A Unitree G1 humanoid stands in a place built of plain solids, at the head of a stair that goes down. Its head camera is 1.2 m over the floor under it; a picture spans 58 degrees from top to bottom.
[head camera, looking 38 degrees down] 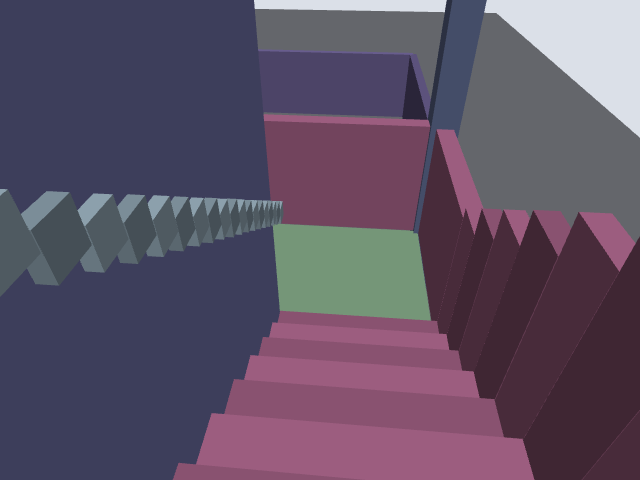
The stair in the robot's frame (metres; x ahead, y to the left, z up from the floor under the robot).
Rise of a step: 0.18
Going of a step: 0.27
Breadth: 1.17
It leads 5 degrees to the right of straight ahead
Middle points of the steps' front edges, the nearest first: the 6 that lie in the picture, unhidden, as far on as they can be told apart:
0.85 -0.16 -0.35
1.12 -0.19 -0.53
1.39 -0.21 -0.70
1.66 -0.23 -0.88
1.92 -0.26 -1.05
2.19 -0.28 -1.23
